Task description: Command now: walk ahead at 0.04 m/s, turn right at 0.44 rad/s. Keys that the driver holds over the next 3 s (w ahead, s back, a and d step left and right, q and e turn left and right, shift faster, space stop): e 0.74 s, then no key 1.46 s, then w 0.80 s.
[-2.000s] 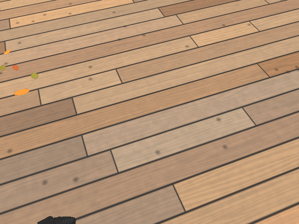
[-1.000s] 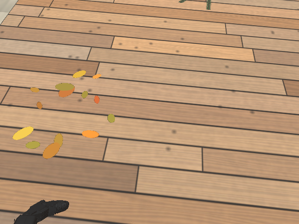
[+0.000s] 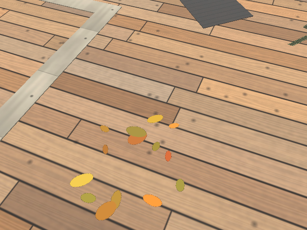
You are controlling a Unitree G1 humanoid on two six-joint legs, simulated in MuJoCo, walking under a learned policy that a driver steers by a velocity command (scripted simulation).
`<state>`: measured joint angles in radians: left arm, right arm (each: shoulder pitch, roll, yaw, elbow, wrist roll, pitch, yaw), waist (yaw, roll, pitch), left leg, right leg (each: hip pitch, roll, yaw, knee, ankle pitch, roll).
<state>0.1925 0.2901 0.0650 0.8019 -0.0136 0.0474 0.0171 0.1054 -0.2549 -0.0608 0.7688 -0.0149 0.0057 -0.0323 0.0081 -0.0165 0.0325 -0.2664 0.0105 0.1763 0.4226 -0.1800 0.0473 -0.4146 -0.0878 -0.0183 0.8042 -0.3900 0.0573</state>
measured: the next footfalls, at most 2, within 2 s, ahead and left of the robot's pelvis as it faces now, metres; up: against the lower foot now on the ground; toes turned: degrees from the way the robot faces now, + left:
right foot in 0.06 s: +0.04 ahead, -0.13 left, +0.00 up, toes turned -6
left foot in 0.54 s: +0.13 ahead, +0.09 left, +0.00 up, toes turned -25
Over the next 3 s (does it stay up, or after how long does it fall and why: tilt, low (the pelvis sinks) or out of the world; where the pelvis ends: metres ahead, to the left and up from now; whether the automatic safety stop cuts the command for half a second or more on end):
stays up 0.26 -0.20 -0.01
